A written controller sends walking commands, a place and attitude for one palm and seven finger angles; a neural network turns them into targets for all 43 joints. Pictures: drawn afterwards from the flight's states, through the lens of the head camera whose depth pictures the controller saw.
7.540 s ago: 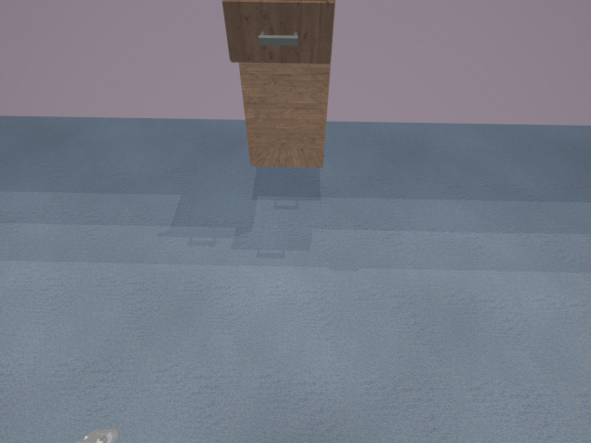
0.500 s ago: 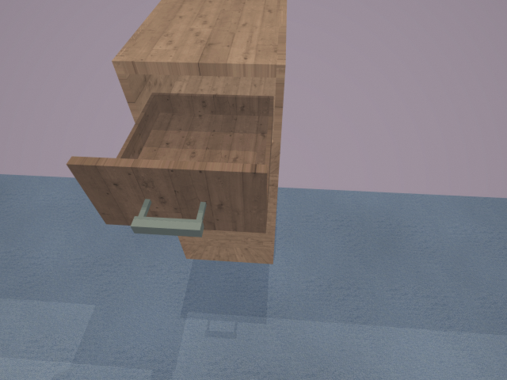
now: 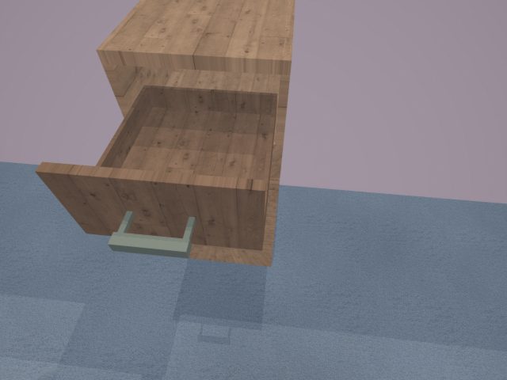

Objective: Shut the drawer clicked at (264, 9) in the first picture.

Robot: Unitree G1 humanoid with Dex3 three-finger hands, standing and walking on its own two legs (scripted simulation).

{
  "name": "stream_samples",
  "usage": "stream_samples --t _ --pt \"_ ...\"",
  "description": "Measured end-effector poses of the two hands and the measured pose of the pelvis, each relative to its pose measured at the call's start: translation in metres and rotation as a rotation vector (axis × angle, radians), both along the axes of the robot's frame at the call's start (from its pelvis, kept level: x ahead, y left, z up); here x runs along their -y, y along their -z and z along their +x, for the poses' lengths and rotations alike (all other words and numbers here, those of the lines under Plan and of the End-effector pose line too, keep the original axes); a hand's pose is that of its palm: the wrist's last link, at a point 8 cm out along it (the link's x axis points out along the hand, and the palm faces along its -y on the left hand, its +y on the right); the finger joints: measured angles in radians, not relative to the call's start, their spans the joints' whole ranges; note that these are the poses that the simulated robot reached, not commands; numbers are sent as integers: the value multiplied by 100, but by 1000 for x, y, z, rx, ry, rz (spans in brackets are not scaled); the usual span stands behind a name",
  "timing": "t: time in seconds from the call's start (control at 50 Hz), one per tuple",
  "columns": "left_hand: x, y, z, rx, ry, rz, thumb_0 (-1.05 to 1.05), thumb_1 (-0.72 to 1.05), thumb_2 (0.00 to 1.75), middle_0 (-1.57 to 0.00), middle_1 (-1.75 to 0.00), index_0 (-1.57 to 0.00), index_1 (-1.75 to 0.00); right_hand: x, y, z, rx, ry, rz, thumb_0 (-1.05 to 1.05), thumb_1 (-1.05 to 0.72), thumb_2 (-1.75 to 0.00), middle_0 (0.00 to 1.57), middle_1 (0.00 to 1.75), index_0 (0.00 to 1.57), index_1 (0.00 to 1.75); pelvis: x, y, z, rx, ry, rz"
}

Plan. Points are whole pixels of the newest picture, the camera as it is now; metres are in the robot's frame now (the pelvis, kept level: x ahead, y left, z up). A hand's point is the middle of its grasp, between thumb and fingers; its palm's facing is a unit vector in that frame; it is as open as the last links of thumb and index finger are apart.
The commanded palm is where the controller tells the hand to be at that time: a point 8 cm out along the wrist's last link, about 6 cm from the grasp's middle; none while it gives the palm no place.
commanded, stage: come to a stop and stand still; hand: left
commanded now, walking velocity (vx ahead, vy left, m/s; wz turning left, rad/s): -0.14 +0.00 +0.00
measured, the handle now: (155, 232) +0.32 +0.19 +0.04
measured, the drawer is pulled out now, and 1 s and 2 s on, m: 0.30 0.30 0.30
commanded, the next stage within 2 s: look again from close up in 1.42 s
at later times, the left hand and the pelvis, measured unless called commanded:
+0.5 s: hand out of the picture +0.07 +0.17 -0.15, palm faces +0.04 -0.97 -0.25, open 7.4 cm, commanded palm none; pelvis +0.02 -0.02 +0.01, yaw +1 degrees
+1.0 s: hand out of the picture -0.01 +0.17 -0.15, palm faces +0.02 -0.98 -0.20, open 7.4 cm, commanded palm none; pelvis +0.00 +0.00 +0.02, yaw +1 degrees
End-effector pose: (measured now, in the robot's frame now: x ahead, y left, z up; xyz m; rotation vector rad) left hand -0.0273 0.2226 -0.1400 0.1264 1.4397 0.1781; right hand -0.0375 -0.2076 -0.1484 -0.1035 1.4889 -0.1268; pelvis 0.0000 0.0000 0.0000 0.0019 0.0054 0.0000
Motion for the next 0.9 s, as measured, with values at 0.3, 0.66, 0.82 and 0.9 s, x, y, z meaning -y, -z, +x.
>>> stream_samples --t 0.3,0.66,0.82,0.9 --pt "0 -9 46 1 -10 4 1 91 90 -20 -30 -20 -30 15 -20 112 189 -54 -74 1 -93 -89 20 30 20 29 -4 -14 29 28 -2 13" --pt "7 -18 83 189 36 31 0 92 90 -20 -30 -20 -30 34 -22 88 188 -36 -50 0 -92 -89 20 30 20 29 16 -16 9 34 -7 20" --pt "3 -21 58 152 32 17 0 92 90 -20 -30 -20 -30 22 -26 44 105 -32 -32 0 -92 -89 20 30 20 29 11 -22 1 30 -9 10" --pt "4 -20 39 99 24 8 0 92 90 -20 -30 -20 -30 12 -25 25 61 -21 -10 0 -91 -89 20 30 20 29 9 -23 0 25 -9 8"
